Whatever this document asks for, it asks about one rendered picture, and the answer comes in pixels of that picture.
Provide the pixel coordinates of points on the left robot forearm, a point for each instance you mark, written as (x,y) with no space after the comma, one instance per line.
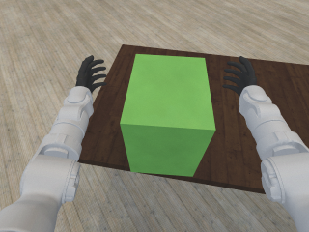
(68,130)

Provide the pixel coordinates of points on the right robot forearm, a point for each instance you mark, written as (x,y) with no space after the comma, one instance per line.
(269,129)

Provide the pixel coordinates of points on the right robot upper arm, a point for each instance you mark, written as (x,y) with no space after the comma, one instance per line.
(285,179)

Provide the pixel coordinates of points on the left robot upper arm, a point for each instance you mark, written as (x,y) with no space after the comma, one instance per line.
(50,182)

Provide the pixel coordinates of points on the carton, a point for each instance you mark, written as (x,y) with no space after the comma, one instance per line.
(167,121)

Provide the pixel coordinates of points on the left robot hand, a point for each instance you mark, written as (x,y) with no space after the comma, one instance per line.
(85,78)

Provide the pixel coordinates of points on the right robot hand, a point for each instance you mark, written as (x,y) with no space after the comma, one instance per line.
(246,75)

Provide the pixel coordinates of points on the table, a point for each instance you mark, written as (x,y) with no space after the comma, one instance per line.
(231,160)

